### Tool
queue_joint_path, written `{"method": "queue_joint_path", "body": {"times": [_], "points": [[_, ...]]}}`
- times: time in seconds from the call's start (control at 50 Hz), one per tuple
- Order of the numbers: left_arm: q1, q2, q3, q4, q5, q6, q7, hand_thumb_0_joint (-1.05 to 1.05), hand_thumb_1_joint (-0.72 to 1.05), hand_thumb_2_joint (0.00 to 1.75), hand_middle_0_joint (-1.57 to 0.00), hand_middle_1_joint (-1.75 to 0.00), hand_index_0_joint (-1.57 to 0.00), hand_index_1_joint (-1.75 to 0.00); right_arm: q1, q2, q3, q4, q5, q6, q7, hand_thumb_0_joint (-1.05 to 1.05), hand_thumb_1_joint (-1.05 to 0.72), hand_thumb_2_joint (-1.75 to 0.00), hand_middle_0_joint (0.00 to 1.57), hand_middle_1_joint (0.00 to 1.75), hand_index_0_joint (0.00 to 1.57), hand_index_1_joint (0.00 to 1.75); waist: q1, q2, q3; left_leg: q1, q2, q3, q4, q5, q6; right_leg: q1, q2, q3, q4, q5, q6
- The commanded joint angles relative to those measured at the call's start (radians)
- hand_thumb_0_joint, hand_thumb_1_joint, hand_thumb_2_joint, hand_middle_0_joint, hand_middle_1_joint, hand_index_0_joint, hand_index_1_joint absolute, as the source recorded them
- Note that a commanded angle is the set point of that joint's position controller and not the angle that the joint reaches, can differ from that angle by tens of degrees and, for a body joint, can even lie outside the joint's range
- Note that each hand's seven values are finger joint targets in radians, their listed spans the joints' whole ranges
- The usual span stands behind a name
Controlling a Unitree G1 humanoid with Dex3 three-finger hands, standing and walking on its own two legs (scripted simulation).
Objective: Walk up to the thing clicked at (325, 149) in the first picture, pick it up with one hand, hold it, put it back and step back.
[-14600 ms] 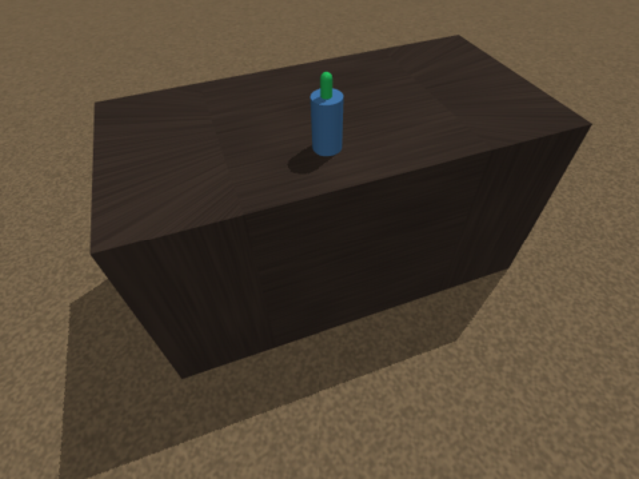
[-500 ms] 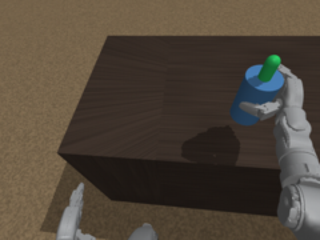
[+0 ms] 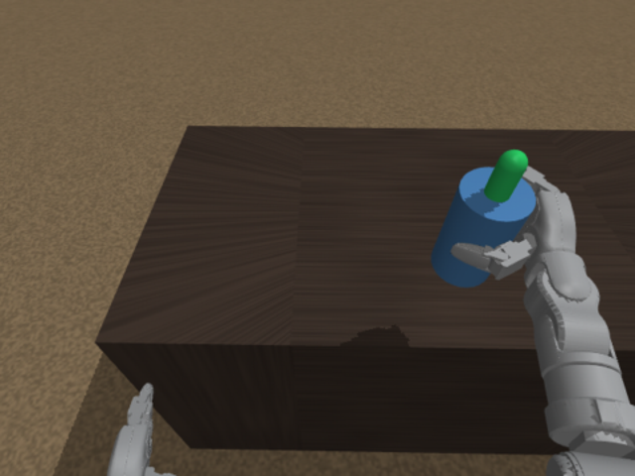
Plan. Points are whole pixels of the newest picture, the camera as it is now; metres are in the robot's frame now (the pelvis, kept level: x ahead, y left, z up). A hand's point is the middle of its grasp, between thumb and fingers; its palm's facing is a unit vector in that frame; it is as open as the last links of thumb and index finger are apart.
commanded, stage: lift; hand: right
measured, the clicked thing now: (484, 217) +0.39 -0.15 +0.15
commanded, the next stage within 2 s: hold in 0.58 s
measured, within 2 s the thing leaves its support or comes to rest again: neither
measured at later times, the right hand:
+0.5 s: hand (510, 222) +0.35 -0.16 +0.18, palm faces +0.09 +1.00 -0.03, open 11.2 cm
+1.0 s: hand (528, 221) +0.34 -0.17 +0.20, palm faces +0.10 +0.99 -0.04, open 11.2 cm
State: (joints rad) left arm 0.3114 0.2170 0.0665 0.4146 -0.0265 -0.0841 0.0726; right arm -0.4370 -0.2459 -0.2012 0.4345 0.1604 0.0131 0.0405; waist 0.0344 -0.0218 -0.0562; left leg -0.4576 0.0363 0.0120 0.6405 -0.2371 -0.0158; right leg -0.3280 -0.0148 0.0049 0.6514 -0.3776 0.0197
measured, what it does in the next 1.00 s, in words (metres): stands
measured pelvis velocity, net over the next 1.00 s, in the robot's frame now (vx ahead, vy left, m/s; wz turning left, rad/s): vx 0.01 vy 0.00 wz -0.02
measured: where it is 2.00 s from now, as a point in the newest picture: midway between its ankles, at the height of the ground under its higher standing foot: outside the picture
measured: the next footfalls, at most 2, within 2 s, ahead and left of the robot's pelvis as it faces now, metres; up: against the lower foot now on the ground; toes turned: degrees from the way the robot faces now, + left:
none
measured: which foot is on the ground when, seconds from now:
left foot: down 0.00-1.00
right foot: down 0.00-1.00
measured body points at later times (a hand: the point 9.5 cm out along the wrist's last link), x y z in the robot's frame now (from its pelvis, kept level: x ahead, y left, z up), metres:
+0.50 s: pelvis +0.00 +0.00 +0.01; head -0.02 +0.02 +0.46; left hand +0.16 +0.26 -0.06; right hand +0.34 -0.21 +0.18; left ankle +0.06 +0.13 -0.72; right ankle -0.02 -0.13 -0.72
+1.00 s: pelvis +0.01 +0.00 +0.01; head -0.02 +0.03 +0.46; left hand +0.18 +0.25 -0.06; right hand +0.33 -0.22 +0.20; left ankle +0.06 +0.13 -0.72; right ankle -0.02 -0.13 -0.72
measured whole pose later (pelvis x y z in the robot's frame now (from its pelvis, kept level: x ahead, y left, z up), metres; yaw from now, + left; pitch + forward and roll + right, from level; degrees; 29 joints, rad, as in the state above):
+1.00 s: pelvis +0.01 +0.00 +0.01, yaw -1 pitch -2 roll +0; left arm 0.24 0.22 0.08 0.61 -0.03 -0.18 0.07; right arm -0.26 -0.24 -0.21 -0.02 0.21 0.34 0.06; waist 0.00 -0.06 -0.03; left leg -0.29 0.04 0.03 0.53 -0.21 -0.01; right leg -0.17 -0.02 0.02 0.53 -0.33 0.02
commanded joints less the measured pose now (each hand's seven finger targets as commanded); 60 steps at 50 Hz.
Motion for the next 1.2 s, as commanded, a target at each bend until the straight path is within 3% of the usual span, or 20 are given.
{"method": "queue_joint_path", "body": {"times": [0.0, 0.06, 0.16, 0.18, 0.3, 0.32, 0.38, 0.44, 0.52, 0.58, 0.62, 0.66, 0.76, 0.82, 0.84, 0.9, 1.02, 1.08, 1.12, 1.18], "points": [[-0.072, 0.105, 0.042, -0.143, -0.001, -0.066, 0.024, 0.00, -0.54, 0.05, -0.03, -0.04, -0.03, -0.04, -0.478, -0.185, -0.054, -0.396, 0.038, -0.059, -0.016, 0.00, 0.00, -1.23, 1.21, 1.38, 1.26, 1.38, -0.010, 0.003, -0.269, 0.228, -0.017, 0.029, -0.102, 0.132, 0.006, 0.031, 0.023, -0.023, -0.129, 0.169, -0.029], [-0.088, 0.088, 0.024, -0.124, 0.000, -0.072, 0.021, 0.00, -0.53, 0.05, -0.03, -0.04, -0.03, -0.04, -0.446, -0.188, -0.053, -0.434, 0.035, -0.029, -0.018, 0.00, 0.02, -1.24, 1.21, 1.39, 1.26, 1.39, -0.019, -0.019, -0.278, 0.248, -0.011, 0.025, -0.114, 0.122, 0.006, 0.037, 0.026, -0.025, -0.141, 0.158, -0.029], [-0.088, 0.136, 0.066, -0.114, 0.002, -0.086, 0.030, 0.00, -0.53, 0.04, -0.03, -0.04, -0.03, -0.04, -0.400, -0.189, -0.065, -0.471, 0.043, 0.021, -0.019, 0.00, 0.01, -1.26, 1.22, 1.40, 1.28, 1.40, -0.010, 0.012, -0.238, 0.246, -0.020, 0.038, -0.132, 0.120, 0.004, 0.061, 0.019, -0.015, -0.162, 0.161, -0.029], [-0.095, 0.103, 0.032, -0.110, 0.000, -0.090, 0.024, 0.00, -0.54, 0.05, -0.03, -0.04, -0.03, -0.04, -0.398, -0.185, -0.067, -0.496, 0.046, 0.028, -0.018, 0.00, -0.02, -1.25, 1.23, 1.40, 1.28, 1.40, -0.024, 0.017, -0.223, 0.253, -0.019, 0.040, -0.136, 0.105, 0.002, 0.051, 0.020, -0.014, -0.170, 0.148, -0.029], [-0.121, 0.122, 0.054, -0.088, 0.000, -0.105, 0.028, 0.00, -0.54, 0.05, -0.03, -0.04, -0.03, -0.04, -0.371, -0.191, -0.077, -0.566, 0.054, 0.077, -0.012, 0.00, -0.03, -1.25, 1.23, 1.40, 1.28, 1.40, -0.026, 0.022, -0.218, 0.265, -0.013, 0.037, -0.151, 0.123, -0.001, 0.082, 0.025, -0.016, -0.175, 0.163, -0.034], [-0.110, 0.152, 0.090, -0.064, 0.002, -0.105, 0.031, 0.00, -0.54, 0.05, -0.03, -0.04, -0.03, -0.04, -0.347, -0.194, -0.086, -0.535, 0.053, 0.086, -0.011, 0.00, -0.04, -1.26, 1.23, 1.40, 1.28, 1.40, -0.015, 0.018, -0.222, 0.263, -0.016, 0.037, -0.150, 0.143, 0.002, 0.100, 0.021, -0.014, -0.177, 0.187, -0.032], [-0.137, 0.084, 0.022, -0.069, 0.000, -0.112, 0.021, 0.00, -0.55, 0.05, -0.03, -0.04, -0.03, -0.04, -0.369, -0.164, -0.058, -0.598, 0.054, 0.098, -0.006, 0.00, -0.03, -1.28, 1.24, 1.42, 1.29, 1.42, -0.031, 0.011, -0.221, 0.271, -0.019, 0.043, -0.153, 0.134, 0.005, 0.095, 0.019, -0.008, -0.186, 0.190, -0.028], [-0.164, 0.141, 0.071, -0.085, 0.003, -0.121, 0.028, 0.00, -0.54, 0.05, -0.03, -0.04, -0.03, -0.04, -0.332, -0.177, -0.076, -0.597, 0.055, 0.120, -0.005, 0.00, -0.03, -1.26, 1.23, 1.40, 1.28, 1.40, -0.021, 0.041, -0.240, 0.296, -0.013, 0.040, -0.163, 0.143, -0.002, 0.110, 0.024, -0.012, -0.182, 0.190, -0.034], [-0.135, 0.067, 0.008, -0.004, 0.002, -0.116, 0.018, 0.00, -0.55, 0.05, -0.03, -0.04, -0.03, -0.04, -0.290, -0.164, -0.074, -0.613, 0.055, 0.147, -0.004, 0.00, -0.04, -1.28, 1.24, 1.42, 1.29, 1.42, -0.035, 0.004, -0.195, 0.289, -0.006, 0.035, -0.175, 0.129, -0.001, 0.097, 0.032, -0.017, -0.188, 0.179, -0.035], [-0.167, 0.163, 0.092, -0.048, 0.005, -0.127, 0.025, 0.00, -0.54, 0.05, -0.03, -0.04, -0.04, -0.04, -0.336, -0.200, -0.091, -0.679, 0.055, 0.157, -0.007, 0.00, -0.04, -1.29, 1.24, 1.43, 1.30, 1.43, -0.019, 0.006, -0.245, 0.301, -0.015, 0.044, -0.166, 0.168, 0.003, 0.136, 0.024, -0.009, -0.190, 0.223, -0.029], [-0.133, 0.095, 0.038, -0.004, 0.002, -0.129, 0.015, 0.00, -0.55, 0.05, -0.04, -0.04, -0.03, -0.05, -0.308, -0.172, -0.074, -0.682, 0.054, 0.169, -0.003, 0.00, -0.06, -1.29, 1.24, 1.42, 1.29, 1.42, -0.030, -0.010, -0.202, 0.289, -0.018, 0.049, -0.166, 0.168, 0.006, 0.129, 0.021, -0.004, -0.193, 0.231, -0.026], [-0.150, 0.151, 0.097, 0.009, -0.001, -0.131, 0.022, 0.00, -0.55, 0.05, -0.04, -0.04, -0.04, -0.04, -0.271, -0.180, -0.095, -0.641, 0.062, 0.186, -0.002, 0.00, -0.05, -1.29, 1.24, 1.42, 1.29, 1.42, -0.023, 0.018, -0.204, 0.290, -0.020, 0.052, -0.169, 0.183, 0.005, 0.140, 0.016, -0.001, -0.196, 0.250, -0.027], [-0.208, 0.094, 0.034, -0.001, -0.002, -0.143, 0.008, 0.00, -0.55, 0.06, -0.04, -0.04, -0.04, -0.05, -0.303, -0.161, -0.075, -0.726, 0.069, 0.198, 0.006, 0.00, -0.02, -1.27, 1.21, 1.40, 1.27, 1.40, -0.037, 0.010, -0.193, 0.303, -0.017, 0.053, -0.181, 0.135, 0.004, 0.116, 0.021, 0.000, -0.205, 0.204, -0.029], [-0.178, 0.141, 0.075, 0.039, 0.001, -0.147, 0.011, 0.00, -0.55, 0.05, -0.04, -0.04, -0.04, -0.04, -0.257, -0.178, -0.091, -0.699, 0.064, 0.216, 0.009, 0.00, -0.04, -1.28, 1.23, 1.41, 1.29, 1.41, -0.033, -0.017, -0.217, 0.303, -0.023, 0.055, -0.173, 0.169, 0.012, 0.149, 0.015, 0.004, -0.208, 0.252, -0.022], [-0.192, 0.102, 0.031, 0.007, 0.000, -0.151, 0.005, 0.00, -0.54, 0.05, -0.04, -0.04, -0.04, -0.04, -0.289, -0.165, -0.079, -0.756, 0.067, 0.211, 0.011, 0.00, -0.04, -1.28, 1.23, 1.41, 1.29, 1.41, -0.041, -0.008, -0.221, 0.313, -0.023, 0.058, -0.168, 0.181, 0.010, 0.151, 0.014, 0.006, -0.203, 0.272, -0.020], [-0.188, 0.146, 0.077, 0.016, 0.000, -0.151, 0.008, 0.00, -0.55, 0.05, -0.04, -0.04, -0.04, -0.04, -0.262, -0.182, -0.094, -0.757, 0.069, 0.227, 0.012, 0.00, -0.07, -1.27, 1.24, 1.40, 1.29, 1.40, -0.043, -0.007, -0.234, 0.330, -0.022, 0.061, -0.161, 0.226, 0.010, 0.162, 0.013, 0.007, -0.194, 0.335, -0.015], [-0.189, 0.147, 0.085, 0.031, 0.000, -0.157, 0.005, 0.00, -0.55, 0.05, -0.04, -0.04, -0.04, -0.04, -0.259, -0.196, -0.113, -0.783, 0.075, 0.246, 0.019, 0.00, -0.09, -1.27, 1.24, 1.40, 1.29, 1.40, -0.029, -0.003, -0.208, 0.313, -0.021, 0.057, -0.177, 0.189, 0.006, 0.158, 0.018, 0.002, -0.202, 0.269, -0.025], [-0.179, 0.103, 0.045, 0.057, -0.003, -0.157, -0.003, 0.00, -0.55, 0.05, -0.04, -0.04, -0.04, -0.04, -0.236, -0.187, -0.115, -0.801, 0.078, 0.260, 0.026, 0.00, -0.07, -1.27, 1.23, 1.40, 1.28, 1.40, -0.043, -0.013, -0.191, 0.309, -0.019, 0.057, -0.181, 0.174, 0.007, 0.147, 0.021, 0.001, -0.208, 0.254, -0.024], [-0.203, 0.141, 0.085, 0.047, -0.002, -0.162, 0.001, 0.00, -0.55, 0.05, -0.04, -0.04, -0.04, -0.05, -0.233, -0.195, -0.125, -0.792, 0.082, 0.265, 0.032, 0.00, -0.10, -1.26, 1.24, 1.39, 1.28, 1.39, -0.038, 0.008, -0.190, 0.312, -0.020, 0.061, -0.183, 0.162, 0.003, 0.139, 0.022, 0.005, -0.208, 0.240, -0.027], [-0.192, 0.122, 0.067, 0.043, -0.002, -0.166, -0.003, 0.00, -0.55, 0.05, -0.04, -0.04, -0.04, -0.05, -0.261, -0.175, -0.099, -0.837, 0.081, 0.280, 0.035, 0.00, -0.11, -1.27, 1.24, 1.40, 1.29, 1.40, -0.028, 0.002, -0.218, 0.317, -0.015, 0.056, -0.176, 0.208, 0.002, 0.165, 0.027, -0.001, -0.197, 0.276, -0.028]]}}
